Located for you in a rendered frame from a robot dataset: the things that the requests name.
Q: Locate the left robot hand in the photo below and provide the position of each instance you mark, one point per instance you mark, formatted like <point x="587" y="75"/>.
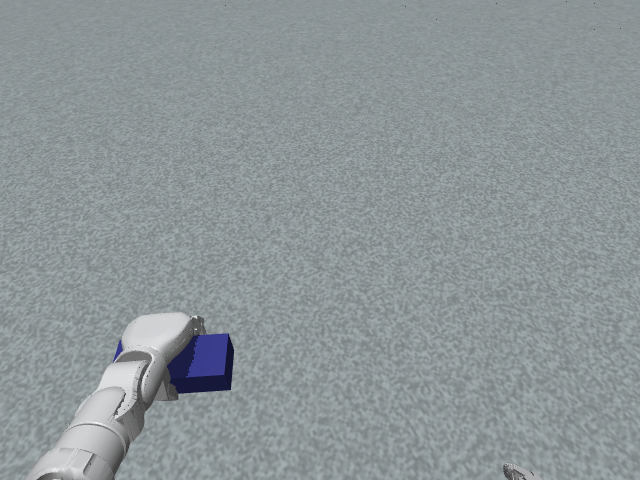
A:
<point x="168" y="334"/>

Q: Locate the left robot arm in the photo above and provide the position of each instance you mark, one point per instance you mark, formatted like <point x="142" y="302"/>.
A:
<point x="97" y="440"/>

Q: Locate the right robot hand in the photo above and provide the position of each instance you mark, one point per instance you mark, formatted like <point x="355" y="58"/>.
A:
<point x="514" y="472"/>

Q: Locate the carton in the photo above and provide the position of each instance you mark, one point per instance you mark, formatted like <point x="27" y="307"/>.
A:
<point x="204" y="365"/>

